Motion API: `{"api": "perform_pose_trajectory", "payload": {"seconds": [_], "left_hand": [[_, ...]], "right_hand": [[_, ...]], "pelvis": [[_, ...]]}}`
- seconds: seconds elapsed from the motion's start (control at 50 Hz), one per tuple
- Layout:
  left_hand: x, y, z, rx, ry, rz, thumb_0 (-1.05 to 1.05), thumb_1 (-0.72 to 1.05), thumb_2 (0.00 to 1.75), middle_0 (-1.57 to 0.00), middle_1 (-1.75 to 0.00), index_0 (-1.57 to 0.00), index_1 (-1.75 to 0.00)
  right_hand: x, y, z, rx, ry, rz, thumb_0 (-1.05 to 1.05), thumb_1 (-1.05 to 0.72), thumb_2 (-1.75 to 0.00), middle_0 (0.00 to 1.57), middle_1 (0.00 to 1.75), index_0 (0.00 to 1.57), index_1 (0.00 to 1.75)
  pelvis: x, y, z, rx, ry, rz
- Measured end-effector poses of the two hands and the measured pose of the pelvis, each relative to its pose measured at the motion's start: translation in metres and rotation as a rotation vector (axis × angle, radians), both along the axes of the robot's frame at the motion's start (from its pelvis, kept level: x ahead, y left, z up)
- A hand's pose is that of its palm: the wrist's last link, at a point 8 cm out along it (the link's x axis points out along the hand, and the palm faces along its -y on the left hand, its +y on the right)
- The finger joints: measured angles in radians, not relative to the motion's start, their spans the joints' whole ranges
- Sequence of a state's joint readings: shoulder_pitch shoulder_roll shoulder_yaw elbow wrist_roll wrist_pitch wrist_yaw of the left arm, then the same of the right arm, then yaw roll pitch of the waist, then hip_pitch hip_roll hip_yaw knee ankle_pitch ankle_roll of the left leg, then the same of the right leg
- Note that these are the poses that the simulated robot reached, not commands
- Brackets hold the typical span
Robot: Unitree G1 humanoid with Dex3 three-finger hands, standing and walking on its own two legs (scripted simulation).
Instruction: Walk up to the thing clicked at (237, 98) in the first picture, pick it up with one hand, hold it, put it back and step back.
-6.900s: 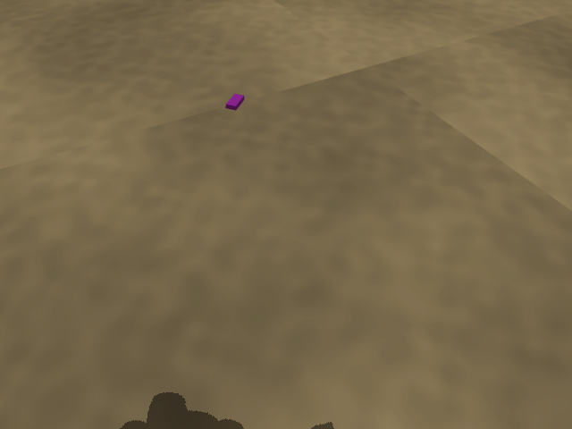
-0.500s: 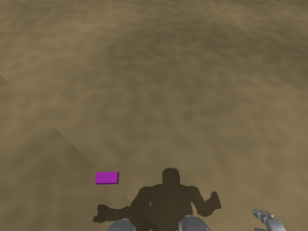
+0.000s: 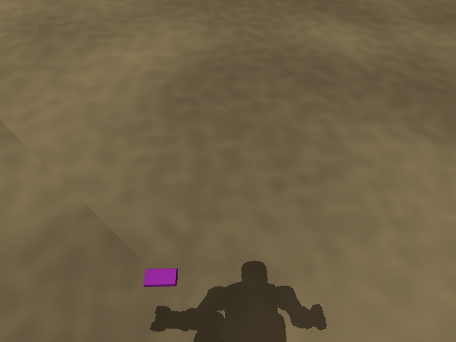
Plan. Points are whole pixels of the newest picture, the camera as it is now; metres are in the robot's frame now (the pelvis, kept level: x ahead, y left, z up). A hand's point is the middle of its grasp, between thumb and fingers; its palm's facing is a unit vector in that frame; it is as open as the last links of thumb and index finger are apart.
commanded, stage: walk up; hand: left
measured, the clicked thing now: (160, 277) +0.46 +0.27 -0.75
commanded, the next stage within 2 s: stand in 0.80 s
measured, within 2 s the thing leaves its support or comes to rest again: neither
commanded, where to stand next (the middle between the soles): +0.09 -0.01 m, yaw -2 degrees
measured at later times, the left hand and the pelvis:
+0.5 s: hand out of the picture +0.09 +0.25 -0.15, palm faces -0.02 -0.95 -0.32, open 7.4 cm; pelvis +0.00 +0.00 +0.01, yaw +0 degrees
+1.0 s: hand out of the picture +0.09 +0.25 -0.15, palm faces -0.01 -0.94 -0.33, open 7.4 cm; pelvis +0.01 +0.00 +0.01, yaw +0 degrees
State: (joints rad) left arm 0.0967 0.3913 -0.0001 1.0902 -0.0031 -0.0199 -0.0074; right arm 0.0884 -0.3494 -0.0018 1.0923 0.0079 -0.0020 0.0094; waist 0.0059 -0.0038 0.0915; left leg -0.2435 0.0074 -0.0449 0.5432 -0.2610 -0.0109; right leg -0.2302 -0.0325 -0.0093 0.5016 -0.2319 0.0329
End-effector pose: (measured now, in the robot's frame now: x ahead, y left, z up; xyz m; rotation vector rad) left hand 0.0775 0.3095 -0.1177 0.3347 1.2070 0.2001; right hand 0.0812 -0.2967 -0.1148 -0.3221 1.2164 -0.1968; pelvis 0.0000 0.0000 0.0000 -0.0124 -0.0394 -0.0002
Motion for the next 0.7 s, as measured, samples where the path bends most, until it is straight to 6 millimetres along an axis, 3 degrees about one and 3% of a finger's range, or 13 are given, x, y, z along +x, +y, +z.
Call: {"api": "perform_pose_trajectory", "payload": {"seconds": [0.22,0.54,0.7], "left_hand": [[0.015,-0.012,0.015,-0.006,-0.039,-0.001,0.01,0.90,0.90,-0.20,-0.30,-0.20,-0.30],[0.001,-0.015,0.005,-0.039,0.028,0.015,0.01,0.90,0.90,-0.20,-0.30,-0.20,-0.30],[-0.001,-0.012,0.005,-0.036,0.048,0.027,0.01,0.90,0.90,-0.20,-0.30,-0.20,-0.30]], "right_hand": [[0.020,-0.003,0.006,0.020,-0.053,0.000,0.00,-0.90,-0.90,0.20,0.30,0.20,0.30],[-0.014,-0.004,0.008,0.004,0.051,-0.025,0.00,-0.90,-0.90,0.20,0.30,0.20,0.30],[-0.011,0.000,0.006,0.008,0.058,-0.027,0.00,-0.90,-0.90,0.20,0.30,0.20,0.30]], "pelvis": [[-0.001,-0.004,0.008,0.009,-0.011,0.006],[0.003,-0.002,0.012,0.006,0.006,0.007],[0.007,0.000,0.012,0.008,0.008,0.009]]}}
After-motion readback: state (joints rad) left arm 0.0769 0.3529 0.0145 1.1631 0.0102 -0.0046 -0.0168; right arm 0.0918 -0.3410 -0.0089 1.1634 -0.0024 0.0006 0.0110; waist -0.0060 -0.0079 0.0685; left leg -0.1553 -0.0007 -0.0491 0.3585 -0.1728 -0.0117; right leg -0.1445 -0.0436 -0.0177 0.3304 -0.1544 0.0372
